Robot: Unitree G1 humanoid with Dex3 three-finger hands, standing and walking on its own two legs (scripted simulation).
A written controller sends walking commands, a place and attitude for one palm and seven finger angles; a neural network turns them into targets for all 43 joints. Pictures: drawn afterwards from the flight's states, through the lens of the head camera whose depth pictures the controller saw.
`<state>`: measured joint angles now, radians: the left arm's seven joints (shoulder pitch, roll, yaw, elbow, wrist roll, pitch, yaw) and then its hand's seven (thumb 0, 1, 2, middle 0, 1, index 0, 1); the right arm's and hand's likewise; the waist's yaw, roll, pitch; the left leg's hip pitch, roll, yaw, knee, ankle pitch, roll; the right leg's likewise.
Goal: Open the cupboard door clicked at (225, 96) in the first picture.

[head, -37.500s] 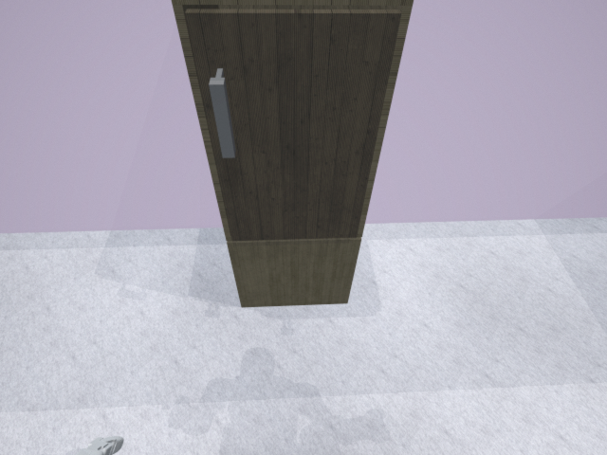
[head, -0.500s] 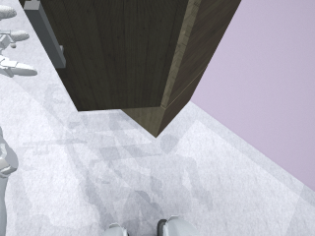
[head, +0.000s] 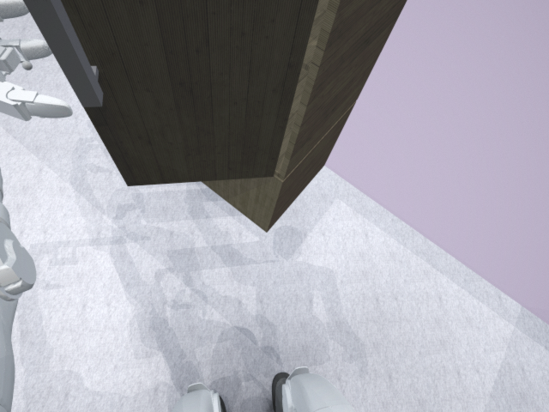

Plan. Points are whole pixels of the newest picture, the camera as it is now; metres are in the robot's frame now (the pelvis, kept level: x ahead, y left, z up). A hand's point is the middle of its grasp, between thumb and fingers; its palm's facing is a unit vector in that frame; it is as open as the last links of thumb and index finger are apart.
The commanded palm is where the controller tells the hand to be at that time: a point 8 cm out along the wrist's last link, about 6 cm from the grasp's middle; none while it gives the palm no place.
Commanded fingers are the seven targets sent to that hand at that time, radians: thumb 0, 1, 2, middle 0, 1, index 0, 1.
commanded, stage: slide the fingers in behind the handle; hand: left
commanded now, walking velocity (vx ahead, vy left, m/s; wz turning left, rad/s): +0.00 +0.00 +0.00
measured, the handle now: (71, 41) +0.58 +0.20 +0.12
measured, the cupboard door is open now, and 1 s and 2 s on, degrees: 46 45 47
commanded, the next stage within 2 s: close the thumb around the handle in 1.24 s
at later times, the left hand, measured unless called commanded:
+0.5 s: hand (38, 70) +0.54 +0.23 +0.12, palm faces +0.08 -1.00 +0.01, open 14.7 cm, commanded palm +0.52 +0.24 +0.12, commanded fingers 0.00 -0.50 0.30 -0.30 -1.20 -0.30 -1.20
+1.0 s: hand (53, 71) +0.53 +0.21 +0.12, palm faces +0.11 -0.99 +0.00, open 15.5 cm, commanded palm +0.52 +0.21 +0.12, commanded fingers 0.00 -0.50 0.30 -0.30 -1.20 -0.30 -1.20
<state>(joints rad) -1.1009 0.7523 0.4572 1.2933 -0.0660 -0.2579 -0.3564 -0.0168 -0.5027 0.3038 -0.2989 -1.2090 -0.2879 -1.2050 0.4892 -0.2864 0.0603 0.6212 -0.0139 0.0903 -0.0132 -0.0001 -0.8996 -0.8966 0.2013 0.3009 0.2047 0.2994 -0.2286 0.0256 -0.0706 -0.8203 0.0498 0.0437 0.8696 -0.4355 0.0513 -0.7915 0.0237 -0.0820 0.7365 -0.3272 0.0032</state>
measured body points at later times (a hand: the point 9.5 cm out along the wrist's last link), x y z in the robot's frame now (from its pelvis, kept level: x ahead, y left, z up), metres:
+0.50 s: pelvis +0.01 +0.00 +0.00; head +0.14 +0.03 +0.43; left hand +0.53 +0.28 +0.12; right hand -0.01 -0.27 -0.10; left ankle -0.02 +0.08 -0.70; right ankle +0.00 -0.13 -0.70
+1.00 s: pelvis +0.00 -0.01 +0.00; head +0.14 +0.02 +0.43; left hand +0.52 +0.27 +0.12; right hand -0.02 -0.27 -0.11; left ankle -0.02 +0.08 -0.70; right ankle +0.00 -0.13 -0.70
